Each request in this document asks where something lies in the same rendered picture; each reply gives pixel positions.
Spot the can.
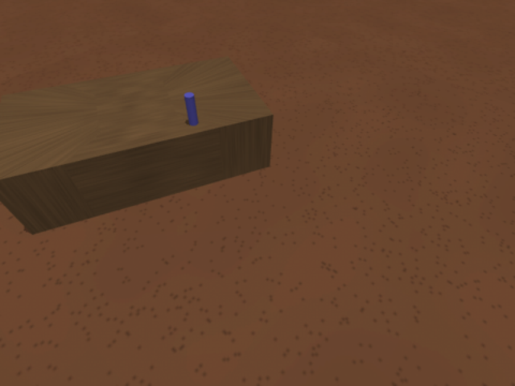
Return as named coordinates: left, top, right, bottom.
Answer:
left=184, top=92, right=198, bottom=126

